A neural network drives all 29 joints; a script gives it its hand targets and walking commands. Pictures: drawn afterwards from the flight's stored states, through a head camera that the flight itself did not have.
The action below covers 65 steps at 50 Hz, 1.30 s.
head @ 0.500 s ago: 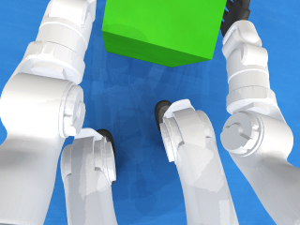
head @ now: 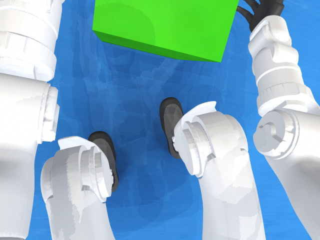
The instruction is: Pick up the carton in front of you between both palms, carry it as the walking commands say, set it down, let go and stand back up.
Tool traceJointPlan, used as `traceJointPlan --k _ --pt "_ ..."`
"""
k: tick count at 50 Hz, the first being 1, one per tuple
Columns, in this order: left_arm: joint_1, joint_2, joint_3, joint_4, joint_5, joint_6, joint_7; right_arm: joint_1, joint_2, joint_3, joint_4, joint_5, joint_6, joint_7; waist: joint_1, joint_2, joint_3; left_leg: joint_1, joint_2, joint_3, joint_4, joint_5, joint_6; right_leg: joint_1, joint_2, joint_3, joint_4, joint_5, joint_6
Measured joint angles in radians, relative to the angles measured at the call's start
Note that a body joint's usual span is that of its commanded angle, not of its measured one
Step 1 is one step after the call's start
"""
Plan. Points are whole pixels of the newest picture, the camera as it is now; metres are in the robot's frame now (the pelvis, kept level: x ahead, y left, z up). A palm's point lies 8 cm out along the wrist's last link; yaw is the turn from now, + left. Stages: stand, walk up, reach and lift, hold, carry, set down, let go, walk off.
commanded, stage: set down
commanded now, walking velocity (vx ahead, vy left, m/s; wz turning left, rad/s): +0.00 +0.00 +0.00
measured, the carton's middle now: out of the picture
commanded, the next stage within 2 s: let go in 1.08 s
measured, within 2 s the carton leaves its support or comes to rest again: neither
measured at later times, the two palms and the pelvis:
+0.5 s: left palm out of the picture +0.62 +0.03 -0.03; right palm out of the picture +0.46 -0.31 -0.04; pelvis +0.00 -0.01 +0.08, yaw -1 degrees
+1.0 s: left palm out of the picture +0.62 +0.05 +0.11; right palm out of the picture +0.46 -0.31 +0.11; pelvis +0.03 +0.00 +0.20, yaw -1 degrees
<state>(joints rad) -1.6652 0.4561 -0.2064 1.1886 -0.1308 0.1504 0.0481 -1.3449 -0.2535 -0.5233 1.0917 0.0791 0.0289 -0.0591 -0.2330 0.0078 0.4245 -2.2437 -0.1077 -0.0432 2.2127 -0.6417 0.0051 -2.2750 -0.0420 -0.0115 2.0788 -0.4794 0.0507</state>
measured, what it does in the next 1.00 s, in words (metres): rises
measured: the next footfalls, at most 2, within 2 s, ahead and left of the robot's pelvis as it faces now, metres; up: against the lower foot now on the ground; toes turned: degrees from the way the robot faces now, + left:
none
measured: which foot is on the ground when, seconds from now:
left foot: down 0.00-1.00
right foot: down 0.00-1.00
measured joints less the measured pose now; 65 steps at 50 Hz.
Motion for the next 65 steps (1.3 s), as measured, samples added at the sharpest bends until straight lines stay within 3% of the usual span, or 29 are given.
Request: traceJointPlan --k 4,9,13,20,27,41,57,61,65 --pt "0.004 0.012 -0.018 -0.048 -0.026 0.003 0.002 0.008 -0.017 0.064 -0.041 0.08 0.003 -0.019 0.005 -0.009 0.005 0.004 0.013 -0.006 0.01 -0.002 -0.008 -0.005 -0.003 -0.014 0.008 0.01 -0.02" --pt "0.032 0.017 -0.001 -0.112 -0.015 0.03 0.013 0.02 0.013 0.109 -0.137 0.122 0.036 -0.055 0.005 -0.013 -0.018 0.033 0.037 -0.007 -0.004 -0.006 -0.015 0.007 0.018 -0.017 -0.01 0.028 -0.03" --pt "0.053 0.02 0.044 -0.126 0.003 0.067 0.018 0.043 0.04 0.142 -0.224 0.13 0.084 -0.085 -0.004 0.001 -0.065 0.077 0.054 0.005 -0.051 -0.007 -0.013 0.036 0.039 -0.005 -0.053 0.039 -0.029" --pt "0.061 0.011 0.153 -0.022 0.06 0.089 -0.019 0.099 0.077 0.151 -0.261 0.084 0.14 -0.097 -0.021 0.043 -0.196 0.139 0.058 0.014 -0.186 0.012 -0.01 0.092 0.057 0.012 -0.179 0.055 -0.024" --pt "0.087 -0.002 0.205 -0.003 0.109 0.088 -0.043 0.147 0.101 0.121 -0.3 0.042 0.157 -0.083 -0.022 0.048 -0.296 0.178 0.053 0.015 -0.305 0.034 -0.011 0.131 0.062 0.021 -0.289 0.068 -0.024" --pt "0.244 -0.044 0.218 -0.192 0.147 0.156 -0.049 0.294 0.113 0.084 -0.435 0.039 0.217 -0.039 -0.018 0.052 -0.43 0.306 0.036 -0.008 -0.551 0.08 -0.013 0.273 0.051 0.016 -0.527 0.09 -0.026" --pt "0.322 -0.097 0.324 -0.162 0.22 0.141 -0.071 0.366 0.135 0.048 -0.436 -0.048 0.21 0.014 -0.005 0.073 -0.493 0.565 0.035 -0.014 -0.898 0.191 -0.006 0.541 0.048 0.028 -0.868 0.186 -0.022" --pt "0.4 -0.14 0.37 -0.2 0.256 0.121 -0.058 0.429 0.145 0.058 -0.453 -0.087 0.192 0.044 0.01 0.063 -0.505 0.64 0.037 -0.013 -0.989 0.221 -0.008 0.613 0.047 0.033 -0.951 0.212 -0.026" --pt "0.562 -0.217 0.41 -0.304 0.288 0.092 -0.012 0.555 0.154 0.091 -0.493 -0.132 0.161 0.094 0.03 0.046 -0.513 0.743 0.036 -0.017 -1.092 0.253 -0.014 0.711 0.045 0.035 -1.04 0.234 -0.035"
